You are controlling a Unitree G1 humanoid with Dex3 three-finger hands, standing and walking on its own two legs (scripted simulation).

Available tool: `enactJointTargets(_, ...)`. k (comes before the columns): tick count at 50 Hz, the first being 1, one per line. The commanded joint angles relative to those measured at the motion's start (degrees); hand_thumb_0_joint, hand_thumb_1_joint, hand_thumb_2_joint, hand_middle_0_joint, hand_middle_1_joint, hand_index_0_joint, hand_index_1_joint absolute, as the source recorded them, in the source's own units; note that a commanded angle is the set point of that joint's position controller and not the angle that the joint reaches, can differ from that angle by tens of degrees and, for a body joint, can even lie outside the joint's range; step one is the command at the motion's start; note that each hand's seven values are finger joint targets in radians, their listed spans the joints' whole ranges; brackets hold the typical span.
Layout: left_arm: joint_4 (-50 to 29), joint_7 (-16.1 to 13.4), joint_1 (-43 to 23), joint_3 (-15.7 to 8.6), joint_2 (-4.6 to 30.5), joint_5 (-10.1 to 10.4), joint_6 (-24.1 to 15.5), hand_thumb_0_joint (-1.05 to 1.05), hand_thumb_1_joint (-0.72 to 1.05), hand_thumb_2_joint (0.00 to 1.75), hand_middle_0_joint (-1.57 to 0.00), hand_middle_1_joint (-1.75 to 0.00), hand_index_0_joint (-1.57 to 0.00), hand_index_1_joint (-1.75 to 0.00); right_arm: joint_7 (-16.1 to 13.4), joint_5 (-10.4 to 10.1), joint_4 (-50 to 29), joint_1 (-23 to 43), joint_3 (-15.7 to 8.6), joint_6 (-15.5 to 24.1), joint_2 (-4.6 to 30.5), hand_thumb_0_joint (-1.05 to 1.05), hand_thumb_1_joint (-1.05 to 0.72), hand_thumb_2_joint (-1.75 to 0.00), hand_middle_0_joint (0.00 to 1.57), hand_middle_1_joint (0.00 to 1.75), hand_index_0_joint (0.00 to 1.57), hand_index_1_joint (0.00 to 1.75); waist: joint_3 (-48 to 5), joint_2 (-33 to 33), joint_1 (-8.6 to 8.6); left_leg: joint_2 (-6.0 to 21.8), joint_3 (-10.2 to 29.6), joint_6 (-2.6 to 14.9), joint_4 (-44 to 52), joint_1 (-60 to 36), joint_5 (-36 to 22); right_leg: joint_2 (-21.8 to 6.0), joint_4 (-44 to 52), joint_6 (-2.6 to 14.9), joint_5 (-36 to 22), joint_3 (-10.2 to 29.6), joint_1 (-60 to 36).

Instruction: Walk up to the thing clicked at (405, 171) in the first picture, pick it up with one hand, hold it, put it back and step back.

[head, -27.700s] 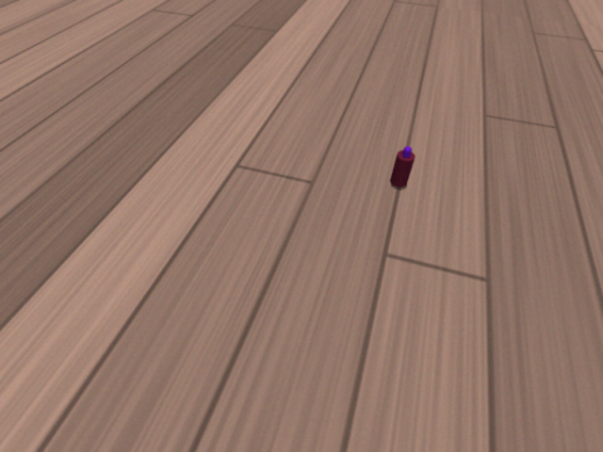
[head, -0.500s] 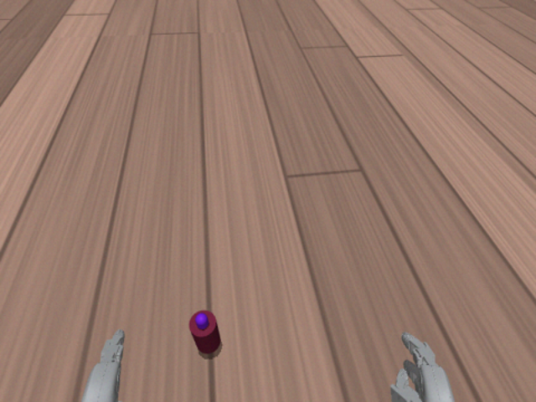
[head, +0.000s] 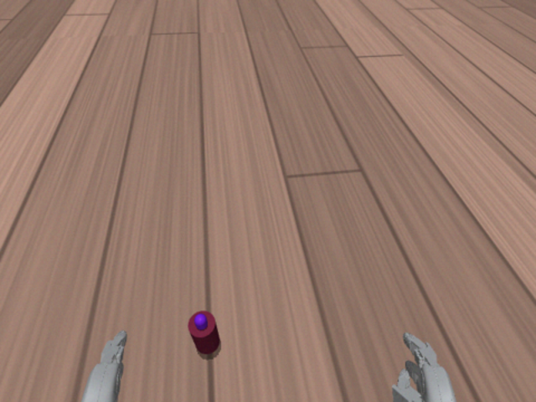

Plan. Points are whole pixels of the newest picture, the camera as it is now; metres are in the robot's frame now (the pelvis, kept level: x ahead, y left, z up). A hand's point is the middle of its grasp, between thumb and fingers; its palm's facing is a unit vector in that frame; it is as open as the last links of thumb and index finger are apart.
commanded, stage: stand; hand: left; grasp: from the side
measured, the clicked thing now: (203, 330) +0.46 +0.20 -0.61
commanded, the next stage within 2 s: none
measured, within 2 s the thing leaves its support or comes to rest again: neither
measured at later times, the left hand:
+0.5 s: hand out of the picture +0.12 +0.23 -0.11, palm faces -0.02 -0.94 -0.34, open 7.8 cm
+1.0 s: hand out of the picture +0.04 +0.25 -0.10, palm faces -0.01 -0.94 -0.35, open 7.4 cm
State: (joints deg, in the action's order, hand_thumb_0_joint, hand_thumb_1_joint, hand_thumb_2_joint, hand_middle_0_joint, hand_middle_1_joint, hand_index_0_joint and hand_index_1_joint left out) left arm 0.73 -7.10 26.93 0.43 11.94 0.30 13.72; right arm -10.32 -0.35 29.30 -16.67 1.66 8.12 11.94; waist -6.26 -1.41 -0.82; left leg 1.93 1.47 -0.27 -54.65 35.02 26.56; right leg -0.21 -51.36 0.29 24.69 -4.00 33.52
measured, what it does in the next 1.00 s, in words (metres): rises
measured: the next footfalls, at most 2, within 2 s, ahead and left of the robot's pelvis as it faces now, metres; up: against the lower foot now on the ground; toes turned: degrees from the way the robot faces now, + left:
none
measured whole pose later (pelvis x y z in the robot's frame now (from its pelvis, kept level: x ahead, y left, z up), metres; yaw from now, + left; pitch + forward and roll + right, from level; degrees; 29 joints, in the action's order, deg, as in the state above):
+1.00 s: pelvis -0.02 +0.01 +0.05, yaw +0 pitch -4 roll +0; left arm 63.4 -0.6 10.0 -0.2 18.0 -2.0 -0.7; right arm -0.4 1.9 63.3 -8.8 -1.1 -0.2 17.5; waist 3.1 -0.9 1.1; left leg -0.7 -0.9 0.5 -22.5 8.1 10.3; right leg -2.2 -23.9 -0.7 10.6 -2.1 9.1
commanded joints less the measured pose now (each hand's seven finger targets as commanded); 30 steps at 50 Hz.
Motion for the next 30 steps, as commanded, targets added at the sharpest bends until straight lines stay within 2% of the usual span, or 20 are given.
enactJointTargets(1,-10.95,-0.72,-2.30,-2.48,5.34,-0.20,-2.68,0.00,-0.08,0.53,-0.20,-0.30,-0.20,-0.30,-0.63,-0.11,-9.29,3.95,-2.91,3.38,6.89,0.00,-0.90,-0.90,0.20,0.30,0.20,0.30,-4.38,-0.83,-0.42,-1.53,-0.88,0.92,9.75,-3.46,-9.46,1.20,8.66,0.37,-8.09,0.48,-2.86)
enactJointTargets(2,-11.37,-0.74,-2.47,-2.55,5.49,-0.17,-2.72,0.00,0.00,0.61,-0.20,-0.30,-0.20,-0.30,-0.62,-0.10,-9.39,3.77,-2.99,3.37,7.08,0.00,-0.90,-0.90,0.20,0.30,0.20,0.30,-5.35,-0.58,-0.73,-1.51,-0.88,0.95,9.54,-3.90,-10.39,1.17,8.50,0.40,-9.02,0.53,-3.26)
enactJointTargets(5,-11.56,-0.83,-3.09,-3.46,6.22,-0.06,-2.85,0.00,0.24,0.85,-0.20,-0.30,-0.20,-0.30,-0.68,-0.17,-9.36,4.28,-2.74,3.48,6.73,0.00,-0.90,-0.90,0.20,0.30,0.20,0.30,-3.79,0.17,-0.13,-1.71,-1.12,1.15,9.45,-2.65,-8.22,0.86,9.56,0.23,-7.08,0.80,-3.09)
enactJointTargets(6,-10.52,-0.79,-2.13,-2.86,5.69,-0.18,-2.72,0.00,0.32,0.90,-0.20,-0.30,-0.20,-0.30,-0.73,-0.09,-9.23,4.13,-2.75,3.61,6.77,0.00,-0.90,-0.90,0.20,0.30,0.20,0.30,-3.67,0.69,-0.52,-1.62,-1.03,1.16,9.57,-3.10,-8.06,1.07,9.32,0.13,-6.88,0.65,-2.64)
enactJointTargets(10,-10.58,-0.77,-1.62,-3.08,5.76,-0.07,-2.82,0.00,0.64,0.90,-0.20,-0.30,-0.20,-0.30,-0.50,-0.16,-9.21,4.20,-2.81,3.55,7.10,0.00,-0.90,-0.90,0.20,0.30,0.20,0.30,-3.42,-0.82,0.09,-1.41,-0.57,0.95,10.63,-2.79,-7.13,1.21,8.67,0.52,-5.77,0.36,-2.60)
enactJointTargets(11,-10.97,-0.75,-1.86,-2.34,5.14,-0.01,-2.80,0.00,0.72,0.90,-0.20,-0.30,-0.20,-0.30,-0.49,-0.16,-9.37,4.53,-2.72,3.62,6.82,0.00,-0.90,-0.90,0.20,0.30,0.20,0.30,-3.45,-1.14,0.02,-1.47,-0.57,0.93,10.50,-2.58,-7.03,1.18,8.69,0.49,-5.74,0.34,-2.61)
enactJointTargets(12,9.13,1.94,-12.39,-5.47,12.89,-5.31,-8.74,0.00,0.80,0.90,-0.20,-0.30,-0.20,-0.30,2.93,6.80,3.43,8.45,-5.34,-0.94,14.56,0.00,-0.90,-0.90,0.20,0.30,0.20,0.30,4.03,1.96,1.62,1.39,3.89,2.72,13.42,-5.44,-15.03,-3.46,9.45,3.77,-9.82,6.54,-9.36)
enactJointTargets(13,15.26,3.31,-10.30,-5.86,13.52,-6.17,-11.18,0.00,0.88,0.90,-0.20,-0.30,-0.20,-0.30,4.85,6.98,5.64,7.39,-5.66,-2.88,13.89,0.00,-0.90,-0.90,0.20,0.30,0.20,0.30,-0.17,4.72,2.00,0.88,1.71,3.72,11.22,-7.74,-16.20,-4.60,11.02,4.90,-12.22,8.19,-11.07)
enactJointTargets(14,17.24,4.02,-10.86,-5.80,13.78,-6.13,-12.63,0.00,0.90,0.90,-0.20,-0.30,-0.20,-0.30,5.66,6.62,6.23,6.96,-5.48,-3.65,13.20,0.00,-0.90,-0.90,0.20,0.30,0.20,0.30,-0.38,5.88,1.15,0.44,1.35,4.05,11.42,-9.51,-15.20,-5.22,12.15,5.55,-12.71,10.10,-10.51)
enactJointTargets(15,18.55,4.74,-11.96,-5.39,14.23,-5.54,-13.74,0.00,0.90,0.90,-0.20,-0.30,-0.20,-0.30,6.36,6.05,6.54,7.31,-5.54,-4.21,13.27,0.00,-0.90,-0.90,0.20,0.30,0.20,0.30,0.92,4.76,0.66,0.19,2.19,4.22,12.79,-9.07,-12.98,-5.43,13.68,5.27,-11.46,10.67,-9.78)
enactJointTargets(18,24.45,5.83,-13.71,-4.83,14.42,-3.63,-15.32,0.00,0.90,0.90,-0.20,-0.30,-0.20,-0.30,8.52,3.91,8.66,6.73,-5.56,-4.36,13.28,0.00,-0.90,-0.90,0.20,0.30,0.20,0.30,-0.01,2.74,1.39,0.23,2.18,4.02,15.66,-13.31,-11.26,-5.92,14.79,4.15,-10.01,10.10,-11.29)
enactJointTargets(21,31.24,5.78,-15.04,-4.59,14.50,-2.75,-15.89,0.00,0.90,0.90,-0.20,-0.30,-0.20,-0.30,9.09,3.43,11.97,7.86,-5.98,-4.38,13.80,0.00,-0.90,-0.90,0.20,0.30,0.20,0.30,-1.16,0.31,1.54,1.39,3.64,3.65,18.54,-16.57,-17.42,-5.39,14.41,3.09,-17.27,8.38,-14.33)
enactJointTargets(23,34.61,5.48,-15.85,-4.50,14.41,-2.64,-15.98,0.00,0.90,0.90,-0.20,-0.30,-0.20,-0.30,9.17,3.50,13.61,8.96,-5.98,-4.65,13.76,0.00,-0.90,-0.90,0.20,0.30,0.20,0.30,-0.81,-1.21,1.94,1.93,4.18,3.52,20.43,-17.70,-19.65,-5.13,14.91,2.48,-18.65,7.49,-16.09)
enactJointTargets(25,37.70,5.35,-16.54,-4.31,14.56,-2.51,-16.05,0.00,0.90,0.90,-0.20,-0.30,-0.20,-0.30,9.14,3.44,15.34,9.48,-5.89,-5.04,14.06,0.00,-0.90,-0.90,0.20,0.30,0.20,0.30,1.19,-1.36,2.10,2.28,4.45,3.43,23.05,-17.58,-17.92,-5.10,17.01,2.32,-17.30,7.31,-17.10)
enactJointTargets(27,40.77,5.31,-17.02,-4.18,15.33,-2.58,-16.22,0.00,0.90,0.90,-0.20,-0.30,-0.20,-0.30,9.23,3.11,17.30,9.28,-5.70,-5.49,14.02,0.00,-0.90,-0.90,0.20,0.30,0.20,0.30,2.63,0.23,1.72,1.83,3.74,2.96,24.13,-18.42,-17.97,-5.67,19.62,2.45,-18.08,7.90,-18.18)
enactJointTargets(30,44.81,5.12,-17.66,-3.86,15.44,-2.25,-16.18,0.00,0.90,0.90,-0.20,-0.30,-0.20,-0.30,9.04,2.81,20.29,7.88,-5.46,-5.85,14.68,0.00,-0.90,-0.90,0.20,0.30,0.20,0.30,2.92,1.02,1.30,2.37,4.15,2.70,26.78,-20.72,-21.13,-5.97,21.56,2.23,-21.12,7.79,-20.97)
